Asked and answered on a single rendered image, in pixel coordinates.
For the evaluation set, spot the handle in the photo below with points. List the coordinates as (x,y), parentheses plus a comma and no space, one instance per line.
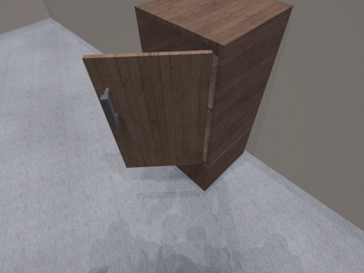
(108,108)

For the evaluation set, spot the cupboard door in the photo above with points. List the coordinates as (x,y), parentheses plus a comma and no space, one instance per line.
(162,102)

